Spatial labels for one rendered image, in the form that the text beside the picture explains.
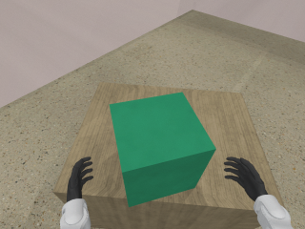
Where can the right robot hand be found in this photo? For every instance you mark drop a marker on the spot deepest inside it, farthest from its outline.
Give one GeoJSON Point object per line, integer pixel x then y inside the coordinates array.
{"type": "Point", "coordinates": [248, 177]}

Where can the left robot forearm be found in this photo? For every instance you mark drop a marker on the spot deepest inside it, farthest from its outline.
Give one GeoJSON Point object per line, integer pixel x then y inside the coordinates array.
{"type": "Point", "coordinates": [75, 215]}

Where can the left robot hand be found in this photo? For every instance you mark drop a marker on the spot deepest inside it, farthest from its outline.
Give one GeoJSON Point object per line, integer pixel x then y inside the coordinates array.
{"type": "Point", "coordinates": [75, 184]}

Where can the carton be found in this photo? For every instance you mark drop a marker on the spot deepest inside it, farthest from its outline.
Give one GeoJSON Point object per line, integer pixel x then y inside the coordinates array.
{"type": "Point", "coordinates": [162, 146]}

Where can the pedestal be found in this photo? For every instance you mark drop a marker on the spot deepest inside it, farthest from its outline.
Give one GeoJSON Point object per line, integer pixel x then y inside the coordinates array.
{"type": "Point", "coordinates": [216, 202]}

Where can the right robot forearm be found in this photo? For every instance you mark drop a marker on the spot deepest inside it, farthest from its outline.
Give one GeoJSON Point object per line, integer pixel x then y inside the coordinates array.
{"type": "Point", "coordinates": [270, 214]}

